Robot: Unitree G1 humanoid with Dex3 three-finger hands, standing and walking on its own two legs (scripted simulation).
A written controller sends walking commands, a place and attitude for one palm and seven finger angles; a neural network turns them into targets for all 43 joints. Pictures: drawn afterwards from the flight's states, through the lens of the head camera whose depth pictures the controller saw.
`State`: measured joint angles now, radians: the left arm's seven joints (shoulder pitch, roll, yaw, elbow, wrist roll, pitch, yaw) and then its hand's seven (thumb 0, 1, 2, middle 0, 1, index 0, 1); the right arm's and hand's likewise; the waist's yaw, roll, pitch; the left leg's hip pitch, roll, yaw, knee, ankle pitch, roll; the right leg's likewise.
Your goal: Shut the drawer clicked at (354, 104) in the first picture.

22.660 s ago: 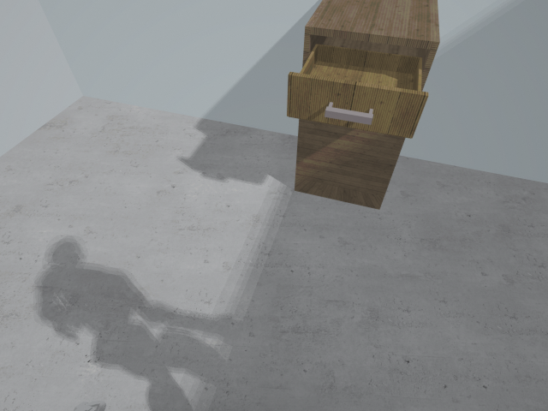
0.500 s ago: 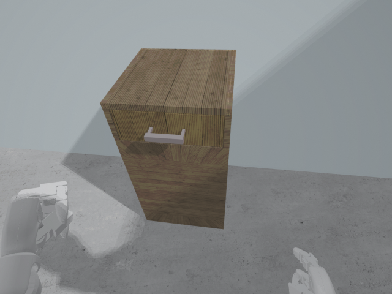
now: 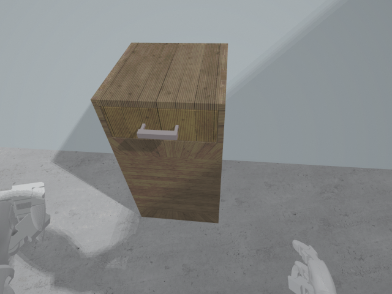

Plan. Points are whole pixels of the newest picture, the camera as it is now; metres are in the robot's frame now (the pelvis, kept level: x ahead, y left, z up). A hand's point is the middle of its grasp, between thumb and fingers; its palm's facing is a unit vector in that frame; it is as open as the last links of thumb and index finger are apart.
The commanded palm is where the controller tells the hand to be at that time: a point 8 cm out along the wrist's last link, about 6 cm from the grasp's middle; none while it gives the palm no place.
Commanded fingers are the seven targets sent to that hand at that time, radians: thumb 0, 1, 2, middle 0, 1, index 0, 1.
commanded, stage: step back with the hand held close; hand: left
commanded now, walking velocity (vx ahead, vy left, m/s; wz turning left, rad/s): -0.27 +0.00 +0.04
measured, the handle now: (158, 130) +0.62 +0.20 -0.06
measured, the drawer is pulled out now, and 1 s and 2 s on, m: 0.00 0.00 0.00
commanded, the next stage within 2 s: stop stepping back and stand still in 1.40 s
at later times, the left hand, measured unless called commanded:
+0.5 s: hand (9, 256) +0.13 +0.27 +0.15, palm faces +0.33 -0.78 -0.53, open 3.2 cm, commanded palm +0.07 +0.31 +0.17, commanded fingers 0.00 0.90 0.90 -1.40 -1.60 -1.40 -1.60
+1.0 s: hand out of the picture +0.07 +0.27 +0.15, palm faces +0.36 -0.79 -0.50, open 3.2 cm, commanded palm +0.00 +0.31 +0.17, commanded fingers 0.00 0.90 0.90 -1.40 -1.60 -1.40 -1.60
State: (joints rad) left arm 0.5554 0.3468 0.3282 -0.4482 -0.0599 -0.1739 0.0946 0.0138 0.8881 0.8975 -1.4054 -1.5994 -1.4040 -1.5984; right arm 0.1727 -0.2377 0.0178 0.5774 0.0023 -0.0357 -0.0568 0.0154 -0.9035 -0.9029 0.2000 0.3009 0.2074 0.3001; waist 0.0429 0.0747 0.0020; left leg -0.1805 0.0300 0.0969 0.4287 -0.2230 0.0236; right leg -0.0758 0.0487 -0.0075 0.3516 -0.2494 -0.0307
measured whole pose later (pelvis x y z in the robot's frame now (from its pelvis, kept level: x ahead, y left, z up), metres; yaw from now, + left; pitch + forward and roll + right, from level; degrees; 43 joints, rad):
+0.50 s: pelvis -0.06 +0.03 -0.01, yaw +0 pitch +1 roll -1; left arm 0.63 0.40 0.38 -0.56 -0.03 -0.23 0.13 0.01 0.89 0.90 -1.40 -1.60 -1.40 -1.60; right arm 0.18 -0.22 -0.01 0.52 0.01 -0.02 -0.08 0.02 -0.90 -0.90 0.20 0.30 0.21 0.30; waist 0.01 0.04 0.05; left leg -0.36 -0.01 0.12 0.50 -0.16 0.09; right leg -0.30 0.00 0.01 0.53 -0.24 0.02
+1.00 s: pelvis -0.13 +0.02 -0.02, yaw +1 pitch +5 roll -3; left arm 0.63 0.41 0.42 -0.60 -0.05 -0.32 0.14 0.01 0.89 0.90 -1.41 -1.60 -1.41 -1.60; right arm 0.15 -0.21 -0.02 0.61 -0.01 -0.08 -0.05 0.02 -0.90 -0.90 0.20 0.30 0.21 0.30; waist 0.02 0.02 0.03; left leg -0.54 0.03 0.09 0.47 -0.02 0.07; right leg -0.21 0.10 0.04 0.49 -0.37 -0.03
